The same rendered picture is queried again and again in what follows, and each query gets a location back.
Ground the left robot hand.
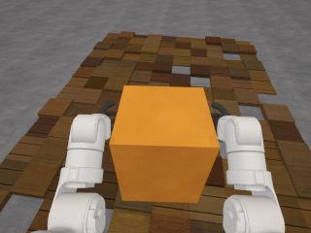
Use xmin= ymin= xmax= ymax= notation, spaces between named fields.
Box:
xmin=97 ymin=101 xmax=118 ymax=139

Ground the robot left forearm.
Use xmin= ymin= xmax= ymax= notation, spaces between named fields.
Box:
xmin=48 ymin=114 xmax=111 ymax=228

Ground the right robot hand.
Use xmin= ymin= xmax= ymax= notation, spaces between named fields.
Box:
xmin=211 ymin=103 xmax=230 ymax=143

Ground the robot right forearm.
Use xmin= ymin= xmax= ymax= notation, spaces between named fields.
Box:
xmin=217 ymin=116 xmax=285 ymax=232

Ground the robot right upper arm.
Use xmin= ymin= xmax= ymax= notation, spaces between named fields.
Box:
xmin=223 ymin=194 xmax=285 ymax=233

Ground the robot left upper arm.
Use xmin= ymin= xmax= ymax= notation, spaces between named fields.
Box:
xmin=31 ymin=192 xmax=106 ymax=233

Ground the carton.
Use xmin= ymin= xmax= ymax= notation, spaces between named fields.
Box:
xmin=109 ymin=85 xmax=221 ymax=203

